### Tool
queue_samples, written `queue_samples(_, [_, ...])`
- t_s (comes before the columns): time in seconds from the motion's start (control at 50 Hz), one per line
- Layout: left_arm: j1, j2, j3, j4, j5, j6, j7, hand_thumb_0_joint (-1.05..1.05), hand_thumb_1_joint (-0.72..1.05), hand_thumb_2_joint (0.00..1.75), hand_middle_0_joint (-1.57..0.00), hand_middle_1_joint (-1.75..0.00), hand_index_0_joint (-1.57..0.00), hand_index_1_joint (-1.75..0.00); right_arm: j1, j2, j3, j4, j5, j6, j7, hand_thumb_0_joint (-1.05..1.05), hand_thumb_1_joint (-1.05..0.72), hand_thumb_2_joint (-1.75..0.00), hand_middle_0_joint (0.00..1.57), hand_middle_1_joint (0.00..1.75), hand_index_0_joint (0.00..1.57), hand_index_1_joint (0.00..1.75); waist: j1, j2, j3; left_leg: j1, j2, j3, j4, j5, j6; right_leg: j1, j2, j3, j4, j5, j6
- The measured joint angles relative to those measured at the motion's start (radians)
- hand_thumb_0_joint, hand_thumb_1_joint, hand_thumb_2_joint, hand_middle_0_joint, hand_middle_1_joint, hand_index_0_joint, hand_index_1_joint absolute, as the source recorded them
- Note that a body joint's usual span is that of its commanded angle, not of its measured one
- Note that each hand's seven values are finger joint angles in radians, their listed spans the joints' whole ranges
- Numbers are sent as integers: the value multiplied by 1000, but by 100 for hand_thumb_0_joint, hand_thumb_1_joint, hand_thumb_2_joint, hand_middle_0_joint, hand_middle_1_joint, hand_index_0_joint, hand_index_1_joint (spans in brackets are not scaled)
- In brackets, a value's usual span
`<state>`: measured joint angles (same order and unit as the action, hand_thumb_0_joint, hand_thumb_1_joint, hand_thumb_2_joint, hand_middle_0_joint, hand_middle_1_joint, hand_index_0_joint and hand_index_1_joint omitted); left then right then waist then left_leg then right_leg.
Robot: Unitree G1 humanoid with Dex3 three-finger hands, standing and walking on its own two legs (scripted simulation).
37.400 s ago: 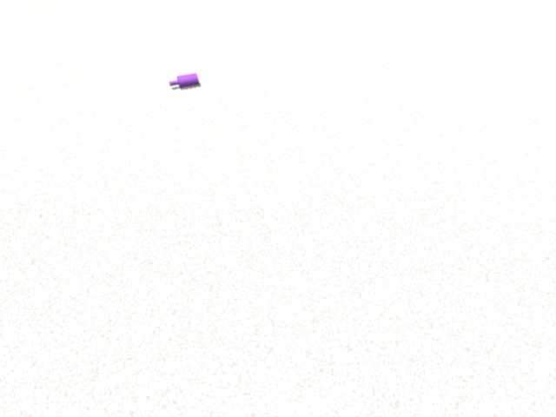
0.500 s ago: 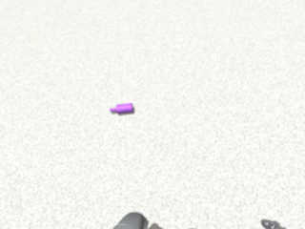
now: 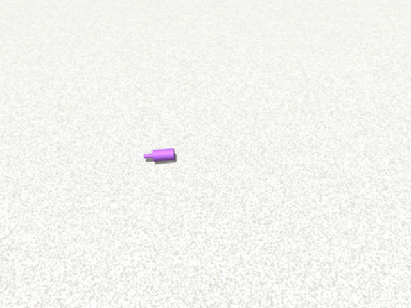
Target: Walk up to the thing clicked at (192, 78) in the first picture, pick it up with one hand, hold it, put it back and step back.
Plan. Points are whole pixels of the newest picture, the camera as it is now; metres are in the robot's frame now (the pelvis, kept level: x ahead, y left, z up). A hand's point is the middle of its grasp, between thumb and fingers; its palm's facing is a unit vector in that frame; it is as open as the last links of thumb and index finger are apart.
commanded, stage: step back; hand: left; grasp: from above
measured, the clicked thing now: (159, 155) +1.09 +0.29 -0.72
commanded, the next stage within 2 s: stand in 0.48 s
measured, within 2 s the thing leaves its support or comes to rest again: neither
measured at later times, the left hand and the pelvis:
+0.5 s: hand out of the picture +0.13 +0.30 -0.15, palm faces -0.03 -0.93 -0.36, open 7.3 cm; pelvis +0.05 +0.03 +0.01, yaw -1 degrees
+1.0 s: hand out of the picture +0.15 +0.28 -0.13, palm faces -0.05 -0.94 -0.34, open 7.3 cm; pelvis +0.06 +0.03 +0.02, yaw -1 degrees
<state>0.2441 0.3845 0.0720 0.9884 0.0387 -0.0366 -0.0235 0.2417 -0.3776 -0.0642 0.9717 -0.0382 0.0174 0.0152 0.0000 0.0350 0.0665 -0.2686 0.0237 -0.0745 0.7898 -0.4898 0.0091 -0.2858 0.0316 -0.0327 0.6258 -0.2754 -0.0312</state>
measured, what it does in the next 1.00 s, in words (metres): steps on the spot: left foot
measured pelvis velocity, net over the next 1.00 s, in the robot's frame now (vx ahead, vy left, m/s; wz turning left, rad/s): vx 0.06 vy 0.03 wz -0.02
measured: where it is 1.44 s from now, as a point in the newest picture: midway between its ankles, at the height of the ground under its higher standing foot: outside the picture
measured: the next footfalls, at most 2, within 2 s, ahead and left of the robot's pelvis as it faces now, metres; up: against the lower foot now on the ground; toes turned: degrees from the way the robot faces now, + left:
left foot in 0.24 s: +0.13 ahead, +0.16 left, +0.00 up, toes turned +2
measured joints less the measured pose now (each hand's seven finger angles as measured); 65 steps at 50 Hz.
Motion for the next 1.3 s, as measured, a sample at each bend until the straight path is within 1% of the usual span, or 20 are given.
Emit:
queue_samples(0.04, [-5, -16, -5, -11, -3, -9, 2, 0, 91, 90, -21, -30, -20, -30, -6, -4, -2, 5, 4, 0, -2, 1, -91, -90, 20, 30, 21, 30, 14, 2, 5, -60, -33, -13, 116, -12, 4, 11, -7, 0, -8, -11, -10])
queue_samples(0.08, [-8, -31, -12, -18, -7, -16, 5, 0, 91, 90, -21, -30, -21, -30, -12, -14, -4, 5, 7, -7, -1, 1, -91, -90, 20, 30, 21, 30, 22, 11, 12, -108, -37, -9, 160, 22, 3, 30, -12, -3, -34, -7, -7])
queue_samples(0.1, [-7, -35, -15, -20, -7, -19, 6, 0, 91, 90, -21, -30, -21, -30, -14, -17, -4, 5, 7, -11, 0, 1, -91, -90, 20, 30, 21, 30, 25, 13, 15, -123, -32, -3, 153, 37, 0, 38, -15, -3, -44, -4, -3])
queue_samples(0.18, [-9, -29, -24, -21, -11, -17, 11, 0, 91, 90, -21, -30, -21, -30, -31, -20, -5, 6, 4, -15, 3, 1, -91, -90, 20, 30, 21, 30, 29, 3, 28, -124, 5, 37, 8, 67, -11, 49, -33, 1, -39, -24, 14])
queue_samples(0.2, [-12, -25, -27, -20, -14, -13, 13, 0, 90, 90, -21, -30, -21, -30, -38, -18, -5, 9, 5, -16, 3, 1, -91, -90, 20, 30, 21, 30, 28, -2, 32, -110, 12, 49, -47, 92, -11, 47, -38, 3, -26, -35, 19])
queue_samples(0.22, [-15, -20, -30, -20, -17, -8, 14, 0, 90, 90, -21, -30, -21, -30, -46, -16, -4, 12, 6, -17, 2, 1, -91, -90, 20, 30, 21, 30, 27, -8, 35, -88, 16, 61, -110, 140, -9, 42, -43, 5, -6, -49, 25])
queue_samples(0.24, [-19, -16, -34, -20, -21, -2, 16, 0, 90, 90, -21, -30, -21, -30, -54, -15, -3, 15, 7, -20, -1, 1, -91, -90, 20, 30, 21, 30, 25, -12, 38, -67, 16, 67, -166, 222, -11, 34, -48, 8, 18, -66, 32])
queue_samples(0.26, [-28, -10, -36, -18, -25, 5, 19, 0, 90, 90, -21, -30, -21, -30, -67, -8, -3, 20, 7, -22, -5, 1, -91, -90, 20, 30, 21, 30, 24, -26, 47, -61, 8, 76, -176, 269, -19, 28, -58, 17, 42, -81, 39])
queue_samples(0.28, [-37, -6, -37, -15, -31, 14, 22, 0, 91, 90, -21, -30, -21, -30, -78, 1, 1, 24, 6, -23, -8, 1, -91, -90, 20, 30, 21, 30, 27, -40, 51, -60, 2, 88, -169, 264, -22, 22, -65, 31, 56, -88, 40])
queue_samples(0.32, [-52, -1, -41, -8, -39, 26, 26, 0, 91, 90, -21, -30, -21, -30, -100, 16, 12, 27, 10, -22, -6, 1, -91, -90, 20, 30, 21, 30, 28, -49, 49, -67, 6, 99, -151, 236, -18, 20, -55, 47, 59, -116, 26])
queue_samples(0.34, [-59, 2, -41, -3, -38, 29, 27, 0, 91, 90, -21, -30, -20, -30, -111, 23, 18, 29, 10, -21, -5, 1, -91, -90, 20, 30, 21, 30, 27, -50, 48, -67, 11, 101, -146, 228, -17, 24, -49, 51, 50, -111, 22])
queue_samples(0.36, [-67, 5, -42, 4, -36, 29, 28, 0, 91, 90, -21, -30, -20, -30, -123, 30, 23, 32, 11, -20, -4, 1, -91, -90, 20, 30, 21, 30, 26, -51, 47, -66, 16, 102, -144, 222, -18, 30, -45, 52, 34, -84, 24])
queue_samples(0.4, [-78, 5, -42, 18, -34, 23, 28, 0, 91, 90, -21, -30, -20, -30, -145, 41, 32, 39, 16, -17, -4, 1, -91, -90, 20, 30, 21, 30, 23, -44, 43, -64, 28, 100, -143, 216, -20, 44, -35, 50, 5, -71, 43])
queue_samples(0.42, [-82, 5, -42, 24, -33, 20, 27, 0, 91, 90, -21, -30, -20, -30, -156, 46, 35, 43, 19, -15, -4, 1, -91, -90, 20, 30, 21, 30, 22, -43, 39, -62, 31, 100, -147, 216, -22, 50, -31, 50, -7, -68, 47])
queue_samples(0.48, [-93, 4, -45, 40, -33, 16, 26, 0, 91, 90, -21, -30, -20, -30, -186, 58, 43, 56, 25, -17, -4, 1, -91, -90, 20, 30, 21, 30, 21, -44, 30, -46, 33, 108, -176, 225, -23, 65, -30, 57, -40, -55, 50])
queue_samples(0.58, [-122, -14, -68, 83, -39, 17, 20, 0, 91, 90, -21, -30, -20, -30, -207, 53, 52, 87, 33, -34, 2, 1, -91, -90, 20, 30, 21, 30, 12, -35, 16, 11, 21, 111, -259, 258, -18, 122, -42, 57, -122, -24, 56])
queue_samples(0.68, [-146, -28, -78, 112, -38, 14, 15, 0, 91, 90, -21, -30, -20, -30, -209, 45, 53, 118, 34, -38, 3, 1, -91, -90, 20, 30, 21, 30, 5, -35, 5, 59, 10, 111, -340, 296, -19, 167, -51, 54, -194, 8, 59])
queue_samples(0.86, [-162, -33, -75, 144, -33, 13, 13, 0, 91, 90, -21, -30, -20, -30, -189, 34, 46, 164, 33, -35, 3, 1, -91, -90, 20, 30, 21, 30, -8, -36, -1, 99, 11, 112, -421, 338, -24, 203, -50, 53, -269, 48, 56])
queue_samples(1.08, [-153, -30, -68, 161, -32, 20, 13, 0, 91, 90, -21, -30, -20, -30, -156, 31, 48, 186, 32, -31, 0, 1, -91, -90, 20, 30, 21, 30, -18, -35, -8, 111, 14, 108, -450, 358, -28, 213, -47, 49, -293, 64, 52])
queue_samples(1.3, [-136, -30, -68, 159, -32, 22, 11, 0, 91, 90, -21, -30, -20, -30, -147, 34, 53, 186, 31, -30, 2, 1, -91, -90, 20, 30, 21, 30, -17, -34, -11, 103, 15, 105, -451, 361, -29, 209, -45, 46, -300, 69, 51])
